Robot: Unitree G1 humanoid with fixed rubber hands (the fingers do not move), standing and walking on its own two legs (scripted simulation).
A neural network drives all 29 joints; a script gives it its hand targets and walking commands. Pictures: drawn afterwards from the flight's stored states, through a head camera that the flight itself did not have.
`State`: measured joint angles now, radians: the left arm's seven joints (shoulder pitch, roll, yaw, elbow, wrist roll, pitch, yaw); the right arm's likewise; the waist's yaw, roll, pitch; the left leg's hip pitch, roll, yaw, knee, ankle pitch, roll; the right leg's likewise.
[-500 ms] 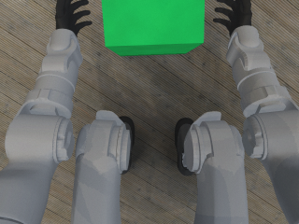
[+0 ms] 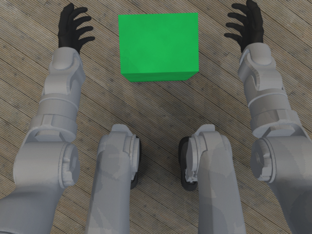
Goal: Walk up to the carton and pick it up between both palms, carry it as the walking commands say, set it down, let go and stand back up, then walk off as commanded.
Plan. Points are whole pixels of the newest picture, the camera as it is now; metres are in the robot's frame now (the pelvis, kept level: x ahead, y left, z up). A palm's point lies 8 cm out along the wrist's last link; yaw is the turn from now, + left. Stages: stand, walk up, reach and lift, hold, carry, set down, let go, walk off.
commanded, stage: set down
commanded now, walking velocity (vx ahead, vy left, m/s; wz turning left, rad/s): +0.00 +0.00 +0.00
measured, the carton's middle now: (158, 53) +0.53 +0.01 -0.32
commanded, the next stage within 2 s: let go in 0.96 s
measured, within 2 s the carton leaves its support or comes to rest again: neither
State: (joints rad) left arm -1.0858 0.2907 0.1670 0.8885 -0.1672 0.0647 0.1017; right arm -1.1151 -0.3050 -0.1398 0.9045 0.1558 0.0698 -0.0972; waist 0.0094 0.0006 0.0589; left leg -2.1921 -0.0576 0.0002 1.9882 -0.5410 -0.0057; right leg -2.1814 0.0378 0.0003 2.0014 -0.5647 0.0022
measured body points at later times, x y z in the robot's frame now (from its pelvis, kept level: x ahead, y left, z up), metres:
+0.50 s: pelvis +0.02 +0.00 +0.13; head +0.32 +0.00 +0.47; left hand +0.51 +0.21 +0.02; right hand +0.52 -0.20 +0.02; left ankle +0.11 +0.11 -0.39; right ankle +0.10 -0.11 -0.39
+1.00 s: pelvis +0.06 +0.00 +0.25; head +0.32 +0.00 +0.61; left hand +0.51 +0.21 +0.14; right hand +0.52 -0.20 +0.14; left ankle +0.11 +0.11 -0.39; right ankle +0.10 -0.11 -0.39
